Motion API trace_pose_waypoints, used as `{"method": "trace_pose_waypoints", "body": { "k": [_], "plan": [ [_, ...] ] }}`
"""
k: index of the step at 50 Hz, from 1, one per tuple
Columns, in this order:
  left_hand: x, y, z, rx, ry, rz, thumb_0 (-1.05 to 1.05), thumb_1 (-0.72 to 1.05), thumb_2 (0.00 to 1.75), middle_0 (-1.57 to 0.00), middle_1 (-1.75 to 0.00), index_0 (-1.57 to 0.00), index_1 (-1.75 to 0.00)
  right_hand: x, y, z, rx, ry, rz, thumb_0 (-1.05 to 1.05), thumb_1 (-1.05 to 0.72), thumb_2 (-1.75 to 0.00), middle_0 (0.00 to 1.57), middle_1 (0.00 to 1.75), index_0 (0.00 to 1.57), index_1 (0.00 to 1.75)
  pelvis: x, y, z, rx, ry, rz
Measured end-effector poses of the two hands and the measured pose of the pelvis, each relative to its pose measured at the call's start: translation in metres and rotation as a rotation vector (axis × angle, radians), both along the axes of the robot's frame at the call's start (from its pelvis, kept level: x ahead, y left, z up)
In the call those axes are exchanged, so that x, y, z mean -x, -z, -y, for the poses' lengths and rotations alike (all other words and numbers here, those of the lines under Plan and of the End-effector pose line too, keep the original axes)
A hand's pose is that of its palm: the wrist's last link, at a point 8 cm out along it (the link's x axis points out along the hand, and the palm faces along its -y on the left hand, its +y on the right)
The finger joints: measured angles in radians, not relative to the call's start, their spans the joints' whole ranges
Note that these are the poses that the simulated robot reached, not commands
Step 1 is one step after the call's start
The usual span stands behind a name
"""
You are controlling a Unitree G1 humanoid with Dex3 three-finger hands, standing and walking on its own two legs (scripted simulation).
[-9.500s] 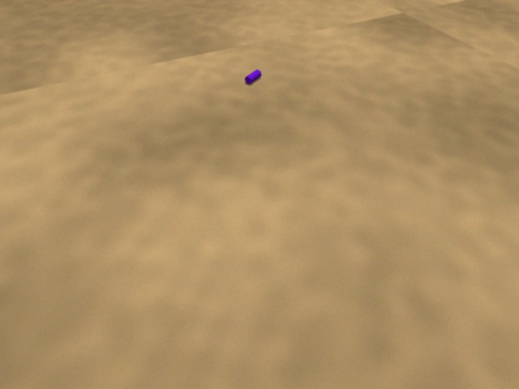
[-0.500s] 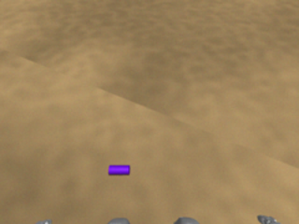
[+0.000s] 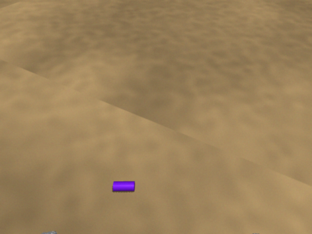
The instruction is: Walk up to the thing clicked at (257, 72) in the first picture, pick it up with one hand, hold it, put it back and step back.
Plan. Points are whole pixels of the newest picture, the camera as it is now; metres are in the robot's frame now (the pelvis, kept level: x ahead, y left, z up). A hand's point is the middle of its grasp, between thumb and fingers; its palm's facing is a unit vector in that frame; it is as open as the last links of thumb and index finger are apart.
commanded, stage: walk up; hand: left
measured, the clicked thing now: (124, 186) +0.49 +0.20 -0.74
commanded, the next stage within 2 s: stand in 0.82 s
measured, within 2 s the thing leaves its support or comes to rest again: neither
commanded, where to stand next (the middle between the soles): +0.11 +0.04 m, yaw +0 degrees
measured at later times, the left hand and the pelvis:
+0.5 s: hand out of the picture +0.10 +0.26 -0.15, palm faces +0.00 -0.93 -0.38, open 7.4 cm; pelvis +0.02 +0.00 +0.01, yaw +0 degrees
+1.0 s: hand out of the picture +0.10 +0.25 -0.15, palm faces -0.01 -0.94 -0.35, open 7.4 cm; pelvis +0.02 -0.01 +0.01, yaw +0 degrees
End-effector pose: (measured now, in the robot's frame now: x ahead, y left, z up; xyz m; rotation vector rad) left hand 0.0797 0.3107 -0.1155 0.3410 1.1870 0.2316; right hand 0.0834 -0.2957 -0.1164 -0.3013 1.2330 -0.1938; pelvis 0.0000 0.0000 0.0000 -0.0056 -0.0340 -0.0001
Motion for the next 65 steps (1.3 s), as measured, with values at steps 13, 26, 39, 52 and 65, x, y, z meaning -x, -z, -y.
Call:
{"method": "trace_pose_waypoints", "body": {
  "k": [13,26,39,52,65],
  "plan": [
    [-0.006,-0.003,0.003,0.008,-0.004,-0.033,0.01,0.90,0.90,-0.20,-0.30,-0.21,-0.30,-0.014,-0.008,0.007,0.016,0.012,0.011,0.00,-0.91,-0.90,0.20,0.30,0.20,0.30,-0.010,-0.006,-0.001,-0.004,-0.002,-0.005],
    [-0.016,-0.008,0.006,0.002,-0.004,-0.016,0.01,0.90,0.90,-0.20,-0.30,-0.21,-0.30,-0.023,-0.006,0.004,0.000,0.018,0.030,0.00,-0.91,-0.90,0.20,0.30,0.20,0.30,-0.016,-0.007,0.000,-0.007,-0.002,0.002],
    [-0.018,-0.009,0.007,-0.001,0.002,-0.021,0.01,0.90,0.90,-0.20,-0.30,-0.21,-0.30,-0.014,-0.002,0.004,-0.008,0.024,0.001,0.00,-0.91,-0.90,0.20,0.30,0.20,0.30,-0.018,-0.007,0.001,-0.008,-0.002,0.000],
    [-0.017,-0.005,0.021,0.038,0.004,-0.025,0.01,0.90,0.90,-0.20,-0.30,-0.21,-0.30,-0.014,-0.008,0.006,0.006,0.010,0.022,0.00,-0.91,-0.90,0.20,0.30,0.20,0.30,-0.016,-0.009,0.007,-0.009,0.000,0.006],
    [-0.005,-0.005,0.032,0.048,0.008,-0.019,0.01,0.90,0.90,-0.20,-0.30,-0.21,-0.30,-0.007,-0.010,0.015,0.011,0.000,0.032,0.00,-0.91,-0.90,0.20,0.30,0.20,0.30,-0.007,-0.010,0.015,-0.005,-0.002,0.014]
  ]
}}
